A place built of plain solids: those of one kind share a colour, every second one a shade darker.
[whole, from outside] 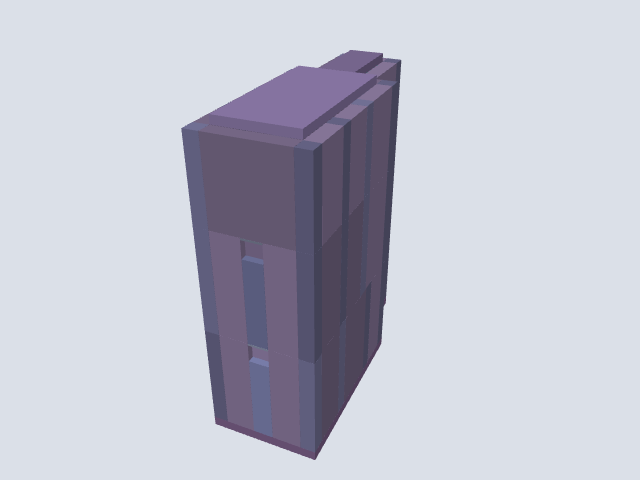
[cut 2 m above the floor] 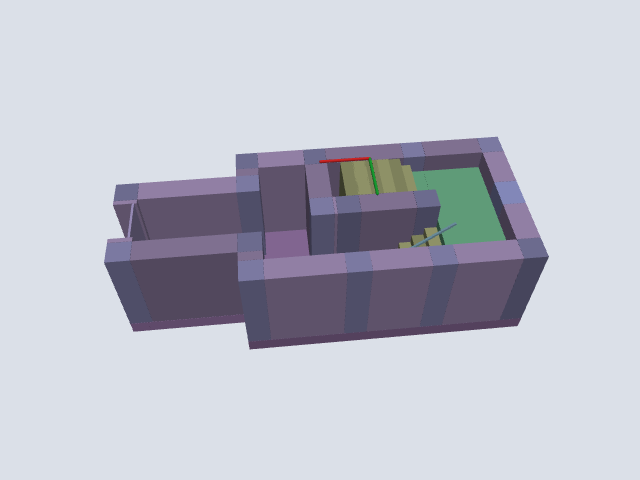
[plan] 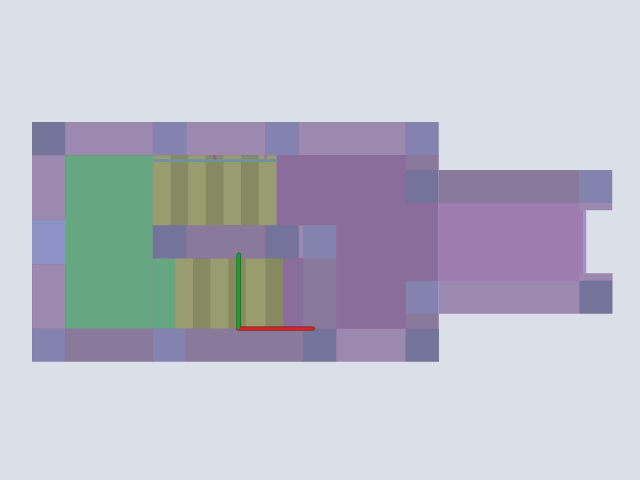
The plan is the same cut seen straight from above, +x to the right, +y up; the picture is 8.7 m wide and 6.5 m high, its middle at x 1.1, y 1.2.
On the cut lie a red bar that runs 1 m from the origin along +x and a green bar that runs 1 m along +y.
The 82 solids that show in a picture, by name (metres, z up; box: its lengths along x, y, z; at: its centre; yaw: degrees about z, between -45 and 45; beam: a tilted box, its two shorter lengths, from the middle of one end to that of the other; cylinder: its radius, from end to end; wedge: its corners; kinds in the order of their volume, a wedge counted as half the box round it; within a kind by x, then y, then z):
{
 "wall_1": {"box": [0.45, 0.88, 3.18], "at": [-2.58, 0.44, 1.59]},
 "wall_2": {"box": [0.45, 0.88, 3.18], "at": [-2.58, 0.44, 4.78]},
 "wall_3": {"box": [0.45, 2.35, 2.52], "at": [-2.58, 1.18, 7.63]},
 "wall_4": {"box": [0.45, 0.88, 3.18], "at": [-2.58, 1.91, 1.59]},
 "wall_5": {"box": [0.45, 0.88, 3.18], "at": [-2.58, 1.91, 4.78]},
 "wall_6": {"box": [1.19, 0.45, 3.18], "at": [-1.76, -0.23, 1.59]},
 "wall_7": {"box": [1.19, 0.45, 3.18], "at": [-1.76, -0.23, 4.78]},
 "wall_8": {"box": [1.19, 0.45, 2.52], "at": [-1.76, -0.23, 7.63]},
 "wall_9": {"box": [1.19, 0.45, 3.18], "at": [-1.76, 2.58, 1.59]},
 "wall_10": {"box": [1.19, 0.45, 2.52], "at": [-1.76, 2.58, 7.63]},
 "wall_11": {"box": [1.07, 0.45, 3.18], "at": [-0.18, -0.23, 4.78]},
 "wall_12": {"box": [1.07, 0.45, 2.52], "at": [-0.18, -0.23, 7.63]},
 "wall_13": {"box": [1.07, 0.45, 3.18], "at": [-0.18, 1.18, 1.59]},
 "wall_14": {"box": [1.07, 0.45, 3.18], "at": [-0.18, 2.58, 1.59]},
 "wall_15": {"box": [1.58, 0.45, 3.18], "at": [0.08, -0.23, 1.59]},
 "wall_16": {"box": [0.06, 0.45, 2.47], "at": [0.84, 1.18, 1.23]},
 "wall_17": {"box": [0.45, 0.95, 2.47], "at": [1.1, 0.47, 1.23]},
 "wall_18": {"box": [1.45, 0.45, 3.18], "at": [1.54, -0.23, 4.78]},
 "wall_19": {"box": [1.45, 0.45, 2.52], "at": [1.54, -0.23, 7.63]},
 "wall_20": {"box": [1.45, 0.45, 3.18], "at": [1.54, 2.58, 1.59]},
 "wall_21": {"box": [0.94, 0.45, 3.18], "at": [1.79, -0.23, 1.59]},
 "wall_22": {"box": [0.45, 0.2, 3.18], "at": [2.49, 0.1, 1.59]},
 "wall_23": {"box": [0.45, 0.2, 3.18], "at": [2.49, 2.25, 1.59]},
 "wall_24": {"box": [1.9, 0.45, 3.18], "at": [3.66, 0.42, 1.59]},
 "wall_25": {"box": [1.9, 0.45, 2.52], "at": [3.66, 0.42, 7.63]},
 "wall_26": {"box": [1.9, 0.45, 3.18], "at": [3.66, 1.93, 1.59]},
 "wall_27": {"box": [0.45, 0.1, 3.18], "at": [4.84, 0.7, 1.59]},
 "wall_28": {"box": [0.45, 0.1, 3.18], "at": [4.84, 1.65, 1.59]},
 "wallpost_1": {"box": [0.45, 0.45, 3.18], "at": [-2.58, -0.23, 1.59]},
 "wallpost_2": {"box": [0.45, 0.45, 3.18], "at": [-2.58, -0.23, 4.78]},
 "wallpost_3": {"box": [0.45, 0.45, 2.52], "at": [-2.58, -0.23, 7.63]},
 "wallpost_4": {"box": [0.45, 0.45, 3.18], "at": [-2.58, 2.58, 1.59]},
 "wallpost_5": {"box": [0.45, 0.45, 3.18], "at": [-2.58, 2.58, 4.78]},
 "wallpost_6": {"box": [0.45, 0.45, 2.52], "at": [-2.58, 2.58, 7.63]},
 "wallpost_7": {"box": [0.45, 0.45, 3.18], "at": [-0.94, -0.23, 1.59]},
 "wallpost_8": {"box": [0.45, 0.45, 3.18], "at": [-0.94, -0.23, 4.78]},
 "wallpost_9": {"box": [0.45, 0.45, 2.52], "at": [-0.94, -0.23, 7.63]},
 "wallpost_10": {"box": [0.45, 0.45, 3.18], "at": [-0.94, 1.18, 1.59]},
 "wallpost_11": {"box": [0.45, 0.45, 3.18], "at": [-0.94, 2.58, 1.59]},
 "wallpost_12": {"box": [0.45, 0.45, 3.18], "at": [0.59, -0.23, 4.78]},
 "wallpost_13": {"box": [0.45, 0.45, 2.52], "at": [0.59, -0.23, 7.63]},
 "wallpost_14": {"box": [0.45, 0.45, 3.18], "at": [0.59, 1.18, 1.59]},
 "wallpost_15": {"box": [0.45, 0.45, 3.18], "at": [0.59, 2.58, 1.59]},
 "wallpost_16": {"box": [0.45, 0.45, 3.18], "at": [1.1, -0.23, 1.59]},
 "wallpost_17": {"box": [0.45, 0.45, 2.47], "at": [1.1, 1.18, 1.23]},
 "wallpost_18": {"box": [0.45, 0.45, 3.18], "at": [2.49, -0.23, 1.59]},
 "wallpost_19": {"box": [0.45, 0.45, 3.18], "at": [2.49, -0.23, 4.78]},
 "wallpost_20": {"box": [0.45, 0.45, 2.52], "at": [2.49, -0.23, 7.63]},
 "wallpost_21": {"box": [0.45, 0.45, 3.18], "at": [2.49, 0.42, 1.59]},
 "wallpost_22": {"box": [0.45, 0.45, 3.18], "at": [2.49, 1.93, 1.59]},
 "wallpost_23": {"box": [0.45, 0.45, 3.18], "at": [2.49, 2.58, 1.59]},
 "wallpost_24": {"box": [0.45, 0.45, 3.18], "at": [4.84, 0.42, 1.59]},
 "wallpost_25": {"box": [0.45, 0.45, 3.18], "at": [4.84, 0.42, 4.78]},
 "wallpost_26": {"box": [0.45, 0.45, 2.52], "at": [4.84, 0.42, 7.63]},
 "wallpost_27": {"box": [0.45, 0.45, 3.18], "at": [4.84, 1.93, 1.59]},
 "floor_slab_1": {"box": [5.51, 3.25, 0.3], "at": [-0.04, 1.18, -0.15]},
 "floor_slab_2": {"box": [2.0, 1.95, 0.3], "at": [3.71, 1.18, -0.15]},
 "floor_slab_3": {"box": [0.36, 0.55, 0.3], "at": [4.88, 1.88, -0.15]},
 "landing_slab_1": {"box": [1.19, 2.35, 1.59], "at": [-1.76, 1.18, 0.8]},
 "landing_slab_2": {"box": [0.33, 0.95, 1.59], "at": [-1.0, 0.47, 0.8]},
 "tread_slab_1": {"box": [0.27, 0.95, 1.39], "at": [-1.06, 1.88, 0.7]},
 "tread_slab_2": {"box": [0.27, 0.95, 1.19], "at": [-0.82, 1.88, 0.6]},
 "tread_slab_3": {"box": [0.27, 0.95, 1.79], "at": [-0.73, 0.47, 0.9]},
 "tread_slab_4": {"box": [0.27, 0.95, 1.0], "at": [-0.58, 1.88, 0.5]},
 "tread_slab_5": {"box": [0.27, 0.95, 1.99], "at": [-0.49, 0.47, 0.99]},
 "tread_slab_6": {"box": [0.27, 0.95, 0.8], "at": [-0.34, 1.88, 0.4]},
 "tread_slab_7": {"box": [0.27, 0.95, 2.19], "at": [-0.25, 0.47, 1.09]},
 "tread_slab_8": {"box": [0.27, 0.95, 0.6], "at": [-0.1, 1.88, 0.3]},
 "tread_slab_9": {"box": [0.27, 0.95, 2.39], "at": [-0.01, 0.47, 1.19]},
 "tread_slab_10": {"box": [0.27, 0.95, 0.4], "at": [0.14, 1.88, 0.2]},
 "tread_slab_11": {"box": [0.27, 0.95, 2.59], "at": [0.23, 0.47, 1.29]},
 "tread_slab_12": {"box": [0.27, 0.95, 0.2], "at": [0.38, 1.88, 0.1]},
 "tread_slab_13": {"box": [0.27, 0.95, 2.79], "at": [0.47, 0.47, 1.39]},
 "roof_slab_1": {"box": [4.61, 2.35, 0.25], "at": [-0.04, 1.18, 9.01]},
 "roof_slab_2": {"box": [2.35, 1.05, 0.25], "at": [3.44, 1.18, 9.01]},
 "wall_sill_win_1": {"box": [0.45, 0.6, 2.59], "at": [-2.58, 1.18, 1.3]},
 "wall_sill_win_2": {"box": [0.45, 0.6, 2.59], "at": [-2.58, 1.18, 4.48]},
 "door_yard_leaf_1": {"box": [0.045, 0.85, 2.0], "at": [4.68, 1.18, 1.0]},
 "win_pane_1": {"box": [0.05, 0.6, 0.53], "at": [-2.58, 1.18, 2.86]},
 "win_pane_2": {"box": [0.05, 0.6, 0.53], "at": [-2.58, 1.18, 6.04]},
 "wall_head_win_1": {"box": [0.45, 0.6, 0.06], "at": [-2.58, 1.18, 6.34]},
 "rail_top_1": {"beam": [0.045, 0.045], "from": [0.51, 2.28, 1.1], "to": [-1.16, 2.28, 2.49]}
}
